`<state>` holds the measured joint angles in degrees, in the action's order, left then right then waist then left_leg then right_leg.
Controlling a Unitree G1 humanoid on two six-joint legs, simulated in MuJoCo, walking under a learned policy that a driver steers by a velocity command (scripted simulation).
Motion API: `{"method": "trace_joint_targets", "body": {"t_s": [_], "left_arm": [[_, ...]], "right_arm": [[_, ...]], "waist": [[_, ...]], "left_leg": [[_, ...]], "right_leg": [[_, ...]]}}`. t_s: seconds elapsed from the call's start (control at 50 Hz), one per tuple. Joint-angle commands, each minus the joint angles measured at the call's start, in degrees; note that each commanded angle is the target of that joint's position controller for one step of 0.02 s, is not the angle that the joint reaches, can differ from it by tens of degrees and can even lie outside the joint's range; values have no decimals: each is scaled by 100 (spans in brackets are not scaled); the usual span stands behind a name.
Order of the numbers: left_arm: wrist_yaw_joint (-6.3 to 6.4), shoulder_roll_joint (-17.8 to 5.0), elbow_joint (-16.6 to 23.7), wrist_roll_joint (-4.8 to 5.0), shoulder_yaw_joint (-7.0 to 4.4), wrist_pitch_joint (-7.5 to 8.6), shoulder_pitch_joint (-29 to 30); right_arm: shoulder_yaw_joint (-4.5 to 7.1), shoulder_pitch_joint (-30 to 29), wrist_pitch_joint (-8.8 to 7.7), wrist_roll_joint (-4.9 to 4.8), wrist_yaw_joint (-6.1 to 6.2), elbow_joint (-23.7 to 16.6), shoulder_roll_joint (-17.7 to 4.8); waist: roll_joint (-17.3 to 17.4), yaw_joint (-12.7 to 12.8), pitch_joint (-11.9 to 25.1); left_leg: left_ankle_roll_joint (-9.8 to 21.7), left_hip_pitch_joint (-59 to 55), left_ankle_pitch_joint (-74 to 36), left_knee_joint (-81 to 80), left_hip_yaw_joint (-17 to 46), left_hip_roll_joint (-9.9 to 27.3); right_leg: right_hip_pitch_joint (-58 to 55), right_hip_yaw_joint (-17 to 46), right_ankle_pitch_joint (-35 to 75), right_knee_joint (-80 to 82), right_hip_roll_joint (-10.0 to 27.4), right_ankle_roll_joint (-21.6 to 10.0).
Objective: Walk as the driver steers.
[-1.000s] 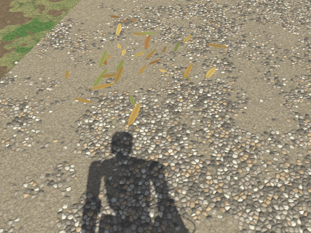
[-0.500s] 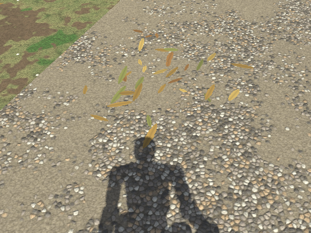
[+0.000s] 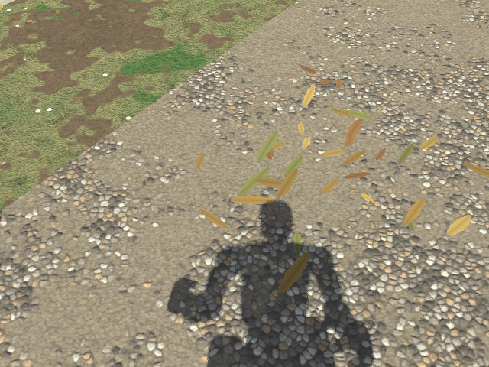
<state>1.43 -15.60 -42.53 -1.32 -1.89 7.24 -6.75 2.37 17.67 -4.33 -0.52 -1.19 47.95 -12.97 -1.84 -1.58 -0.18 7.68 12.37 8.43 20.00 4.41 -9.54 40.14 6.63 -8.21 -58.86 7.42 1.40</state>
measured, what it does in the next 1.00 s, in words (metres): walks ahead: right foot, then left foot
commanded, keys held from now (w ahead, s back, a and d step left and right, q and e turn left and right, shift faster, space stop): w+q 0.10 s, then w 0.66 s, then w+e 0.24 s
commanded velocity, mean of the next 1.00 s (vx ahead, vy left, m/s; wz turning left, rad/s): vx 0.50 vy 0.00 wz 0.14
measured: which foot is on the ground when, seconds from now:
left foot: down 0.00-0.26, up 0.28-0.74, down 0.76-1.00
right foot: up 0.00-0.22, down 0.24-0.76, up 0.78-1.00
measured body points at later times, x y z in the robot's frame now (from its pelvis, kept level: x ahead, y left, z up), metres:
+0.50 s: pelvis +0.27 -0.05 +0.01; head +0.29 -0.06 +0.46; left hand +0.26 +0.22 -0.11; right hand +0.46 -0.28 -0.11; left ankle +0.33 +0.12 -0.67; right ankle +0.27 -0.15 -0.74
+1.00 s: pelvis +0.52 +0.05 +0.00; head +0.53 +0.07 +0.45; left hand +0.61 +0.34 -0.11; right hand +0.61 -0.21 -0.11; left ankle +0.50 +0.14 -0.74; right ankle +0.59 -0.11 -0.66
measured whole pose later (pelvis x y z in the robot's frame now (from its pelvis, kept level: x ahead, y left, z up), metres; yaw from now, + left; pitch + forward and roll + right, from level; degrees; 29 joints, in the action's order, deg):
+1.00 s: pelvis +0.52 +0.05 +0.00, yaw +5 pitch +1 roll +1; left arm 0.2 -17.3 -44.9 1.5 -3.3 2.9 -14.1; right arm 3.2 17.5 -6.4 0.8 -1.4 46.9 -14.3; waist -3.4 -1.5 0.2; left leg 3.7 8.5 10.0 17.0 -6.5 -2.9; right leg 38.2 5.2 -10.9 -62.5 5.1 -0.4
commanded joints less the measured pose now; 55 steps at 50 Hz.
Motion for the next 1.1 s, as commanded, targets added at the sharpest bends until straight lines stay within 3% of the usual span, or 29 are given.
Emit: {"method": "trace_joint_targets", "body": {"t_s": [0.02, 0.1, 0.14, 0.18, 0.22, 0.24, 0.26, 0.28, 0.3, 0.32, 0.34, 0.36, 0.42, 0.54, 0.6, 0.66, 0.7, 0.72, 0.74, 0.76, 0.78, 0.8, 0.82, 0.84, 0.88, 0.92, 0.96, 1.02, 1.1], "left_arm": [[73, -231, 402, -5, -55, -40, 164], [-17, -298, 677, 134, -49, 25, 870], [-117, -406, 736, 145, -70, 106, 947], [-193, -515, 742, 132, -114, 182, 845], [-177, -663, 569, 98, -211, 231, 111], [-142, -904, 437, 35, -293, 247, -730], [-114, -1395, 254, -38, -451, 197, -1683], [-172, -1183, 40, 104, -456, 124, -2031], [-171, -744, 114, 189, -336, 103, -1756], [-166, -586, 195, 182, -273, 49, -1381], [-191, -520, 207, 162, -230, 20, -1102], [-218, -416, 214, 126, -185, 23, -951], [-285, -444, 93, 142, -180, 43, -979], [-207, -740, -182, 222, -239, -66, -1446], [-201, -823, -338, 258, -237, -122, -1761], [-178, -880, -459, 272, -245, -202, -1884], [-148, -990, -488, 270, -276, -267, -1817], [-135, -1039, -475, 268, -281, -297, -1703], [-127, -957, -451, 241, -242, -314, -1673], [-110, -746, -265, 130, -136, -290, -1574], [-151, 24, -202, 170, 95, -178, -2334], [-168, -523, -315, 305, -30, -90, -2149], [-179, -836, -151, 424, -137, -65, -1585], [-157, -790, -88, 385, -137, -84, -1286], [-134, -640, -98, 276, -184, -225, -1258], [-138, -409, -169, 299, -168, -372, -1449], [-119, -369, -87, 281, -191, -438, -1295], [-137, -335, 58, 260, -211, -428, -914], [-277, -192, 321, 231, -149, -387, -157]], "right_arm": [[228, -17, -63, -61, 140, -455, -916], [256, 322, 7, -116, 170, -446, -973], [229, 448, 40, -114, 195, -413, -901], [218, 464, 70, -71, 214, -395, -893], [181, 310, 95, -30, 198, -442, -827], [91, 167, 67, 31, 159, -533, -620], [-3, 782, -9, -55, 134, -547, -369], [-17, 1057, -75, -137, 127, -496, -498], [89, 579, -99, -206, 115, -540, -969], [89, 63, -90, -162, 114, -646, -993], [78, -222, -97, -50, 103, -740, -891], [104, -278, -85, 25, 102, -755, -831], [51, -102, -29, 24, 92, -717, -528], [-45, -1212, -102, 33, 74, -1059, -318], [-41, -1735, -127, -34, 1, -1218, -357], [-11, -2083, -174, -70, -88, -1410, -465], [41, -1936, -212, -59, -126, -1418, -599], [111, -1542, -222, -39, -113, -1319, -720], [242, -743, -215, -16, -68, -1077, -969], [373, 409, -199, 59, 3, -866, -1412], [469, 775, -147, 105, -4, -774, -1838], [344, 883, -127, 40, -2, -750, -1276], [264, 511, -131, 10, 17, -768, -1061], [208, 66, -139, 30, 7, -819, -914], [140, -434, -205, 102, -39, -808, -643], [176, -514, -293, 115, -54, -690, -650], [225, -469, -343, 140, -25, -550, -764], [252, -331, -322, 153, 56, -368, -842], [265, -184, -259, 110, 129, -224, -999]], "waist": [[460, 16, -40], [672, -309, 74], [703, -349, 119], [831, -261, 151], [957, 151, 400], [739, 554, 1034], [-585, 601, 1929], [-1569, 618, 1937], [-856, 659, 1024], [-261, 589, 451], [22, 441, 35], [16, 289, -71], [-299, 137, 4], [-265, 455, -62], [-303, 643, -186], [-335, 637, -310], [-383, 450, -205], [-382, 180, 33], [-277, -188, 557], [238, -637, 1434], [1806, -337, 2143], [1428, -547, 2073], [1073, -486, 1166], [653, -285, 759], [681, 92, 302], [704, 253, 172], [575, 288, 4], [475, 205, -106], [406, -84, -300]], "left_leg": [[736, 785, -752, -727, 1112, 1175], [573, 91, -194, -402, 1577, 1328], [560, -377, -207, -82, 1817, 1543], [508, -658, -505, 194, 2036, 1723], [338, -683, -1425, 792, 1965, 1499], [145, -230, -1537, 1966, 1616, 1234], [-322, 1622, -351, 3855, 796, 486], [-461, 2855, 2308, 5013, 631, 348], [-421, 3415, 2043, 5507, 849, 664], [-430, 3435, 1545, 5577, 600, 910], [-450, 3363, 1174, 5216, 390, 1119], [-464, 3131, 926, 4886, 294, 1332], [-591, 2675, 597, 4332, -26, 1470], [-705, 2484, -913, 2147, -287, 1426], [-694, 2243, -1190, 1536, -374, 1287], [-520, 2283, -780, 1150, -347, 1224], [-366, 1868, -408, 905, -419, 1116], [-255, 1215, -381, 716, -559, 963], [-85, 39, -476, 639, -599, 911], [320, -1739, -766, 836, 453, 1900], [1194, -3691, 114, 433, 2948, 3245], [1135, -3485, 820, -34, 3551, 3294], [857, -2697, 622, -157, 2647, 3106], [682, -1893, 170, -312, 1937, 2851], [511, -807, -305, -760, 1087, 2465], [523, -321, -682, -1075, 588, 2366], [512, -229, -1145, -1212, 159, 2366], [414, -477, -1552, -1240, -361, 2316], [219, -714, -1506, -1264, -921, 2257]], "right_leg": [[-623, -378, 973, 1323, -342, 157], [-757, -294, 1182, 2591, -636, 163], [-796, -236, 1094, 2918, -644, 51], [-1104, -274, 694, 3113, -683, -137], [-2176, -455, 467, 3514, -781, -462], [-3498, 44, 570, 3354, -197, -833], [-5773, 1945, 36, 3339, 917, -1750], [-6171, 3704, -1120, 4036, 1630, -2108], [-5522, 3452, -1844, 4224, 1507, -1865], [-4793, 2647, -1559, 4314, 1263, -1647], [-4116, 2093, -953, 4520, 982, -1569], [-3709, 1678, -450, 4661, 755, -1468], [-3196, 859, 630, 4936, 386, -1477], [-3276, 38, 1399, 5017, 203, -1318], [-3426, 41, 1115, 4939, 327, -1281], [-3921, 208, 1169, 4727, 607, -1207], [-4147, 223, 1713, 4409, 695, -1100], [-4128, 75, 2540, 3934, 576, -1006], [-3859, -172, 3132, 2999, 291, -869], [-2731, -456, 2016, 1293, -29, -650], [-320, -608, -1733, -733, -972, -296], [351, 130, -2445, -1501, -813, -342], [638, 106, -1960, -1606, -565, -387], [418, -37, -1447, -1356, -312, -360], [-111, -30, -884, -895, -31, -293], [-401, -34, -628, -806, -13, -228], [-158, 81, -224, -623, -23, -168], [212, 172, 594, 62, -89, -131], [86, -269, 1449, 1310, -146, -217]]}}
Keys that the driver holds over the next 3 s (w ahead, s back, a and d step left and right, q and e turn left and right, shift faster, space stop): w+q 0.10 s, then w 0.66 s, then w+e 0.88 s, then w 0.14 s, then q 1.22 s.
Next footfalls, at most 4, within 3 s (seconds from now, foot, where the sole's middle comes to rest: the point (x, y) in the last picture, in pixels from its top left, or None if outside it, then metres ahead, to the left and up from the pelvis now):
0.24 right None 0.31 -0.14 -0.78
0.76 left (190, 353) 0.54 0.14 -0.78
1.32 right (267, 254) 0.85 -0.08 -0.78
1.80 left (225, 182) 1.15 0.05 -0.78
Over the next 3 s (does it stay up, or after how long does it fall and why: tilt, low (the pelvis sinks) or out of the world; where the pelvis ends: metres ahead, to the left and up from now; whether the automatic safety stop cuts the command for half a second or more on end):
stays up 1.08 0.01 0.00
